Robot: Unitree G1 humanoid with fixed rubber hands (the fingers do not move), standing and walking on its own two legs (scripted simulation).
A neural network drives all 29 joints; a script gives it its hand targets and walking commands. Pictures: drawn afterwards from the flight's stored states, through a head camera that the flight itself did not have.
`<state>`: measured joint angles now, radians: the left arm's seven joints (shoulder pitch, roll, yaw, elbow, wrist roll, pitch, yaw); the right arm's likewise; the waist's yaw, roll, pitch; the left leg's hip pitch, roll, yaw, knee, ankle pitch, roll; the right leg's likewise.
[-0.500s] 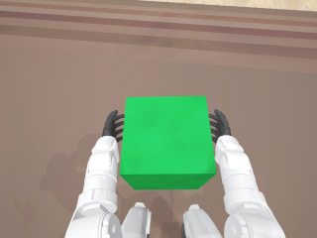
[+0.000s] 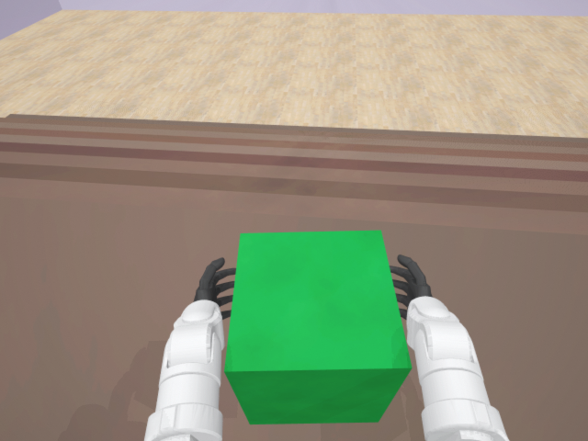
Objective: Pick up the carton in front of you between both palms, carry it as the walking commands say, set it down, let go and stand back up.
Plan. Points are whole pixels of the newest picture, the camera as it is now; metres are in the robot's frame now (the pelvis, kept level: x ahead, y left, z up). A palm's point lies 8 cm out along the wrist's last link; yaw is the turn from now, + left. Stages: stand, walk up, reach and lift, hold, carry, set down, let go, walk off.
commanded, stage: reach and lift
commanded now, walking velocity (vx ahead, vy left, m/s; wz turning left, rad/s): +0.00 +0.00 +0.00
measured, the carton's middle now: (312, 332) +0.29 +0.00 -0.04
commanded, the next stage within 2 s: hold in 0.94 s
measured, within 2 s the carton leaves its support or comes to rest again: neither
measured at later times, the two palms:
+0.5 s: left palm (206, 304) +0.29 +0.15 +0.03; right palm (419, 301) +0.29 -0.15 +0.03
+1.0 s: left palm (204, 301) +0.29 +0.15 +0.05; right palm (421, 297) +0.29 -0.15 +0.05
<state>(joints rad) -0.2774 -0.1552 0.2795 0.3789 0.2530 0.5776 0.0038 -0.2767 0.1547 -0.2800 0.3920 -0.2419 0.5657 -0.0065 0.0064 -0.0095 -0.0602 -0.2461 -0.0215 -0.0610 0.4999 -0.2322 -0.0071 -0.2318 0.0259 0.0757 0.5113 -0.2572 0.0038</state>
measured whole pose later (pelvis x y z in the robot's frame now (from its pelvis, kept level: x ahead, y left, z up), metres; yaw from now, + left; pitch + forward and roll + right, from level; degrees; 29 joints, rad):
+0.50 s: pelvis +0.00 +0.00 +0.01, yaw +0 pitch -5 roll +0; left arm -0.32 -0.17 0.30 0.34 0.30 0.63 -0.02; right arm -0.32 0.17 -0.30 0.35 -0.29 0.62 0.03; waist 0.01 -0.01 0.03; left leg -0.14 -0.02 -0.06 0.42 -0.19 -0.01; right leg -0.13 0.02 0.08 0.43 -0.22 0.01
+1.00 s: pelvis +0.01 +0.00 +0.01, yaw +0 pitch -6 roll +0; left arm -0.24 -0.15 0.21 0.22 0.26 0.71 -0.01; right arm -0.24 0.15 -0.21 0.23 -0.26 0.70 0.01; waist 0.00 -0.01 0.03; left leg -0.07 -0.02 -0.07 0.36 -0.18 -0.01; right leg -0.05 0.02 0.08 0.37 -0.21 0.00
